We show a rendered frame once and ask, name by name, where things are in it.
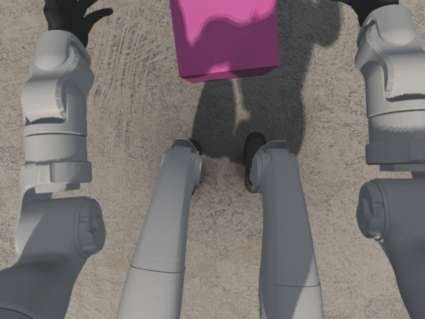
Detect left robot shin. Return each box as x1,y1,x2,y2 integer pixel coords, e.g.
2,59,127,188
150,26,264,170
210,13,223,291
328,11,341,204
161,138,197,164

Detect robot left hand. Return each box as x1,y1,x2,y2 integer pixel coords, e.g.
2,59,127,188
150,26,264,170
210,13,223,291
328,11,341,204
43,0,113,48

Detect robot shin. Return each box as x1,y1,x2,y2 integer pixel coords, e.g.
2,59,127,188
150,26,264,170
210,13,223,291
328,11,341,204
250,140,299,184
161,138,197,164

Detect right robot forearm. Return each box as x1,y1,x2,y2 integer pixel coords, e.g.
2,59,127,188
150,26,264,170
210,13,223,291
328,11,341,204
355,4,425,178

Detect robot right hand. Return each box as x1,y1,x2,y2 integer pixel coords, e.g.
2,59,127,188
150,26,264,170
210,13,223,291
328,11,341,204
331,0,399,27

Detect right robot shin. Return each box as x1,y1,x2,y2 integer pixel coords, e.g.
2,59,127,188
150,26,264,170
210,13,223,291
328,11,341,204
250,140,299,184

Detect left robot forearm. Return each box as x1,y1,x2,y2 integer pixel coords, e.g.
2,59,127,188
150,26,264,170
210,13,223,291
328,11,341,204
15,30,94,256

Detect carton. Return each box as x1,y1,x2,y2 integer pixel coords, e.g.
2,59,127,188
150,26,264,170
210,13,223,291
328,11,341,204
169,0,280,83

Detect left robot upper arm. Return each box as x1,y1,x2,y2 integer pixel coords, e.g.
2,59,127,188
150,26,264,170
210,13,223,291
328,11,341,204
0,196,106,319

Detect right robot upper arm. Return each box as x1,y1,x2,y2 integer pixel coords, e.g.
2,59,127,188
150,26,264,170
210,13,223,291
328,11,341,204
356,178,425,319

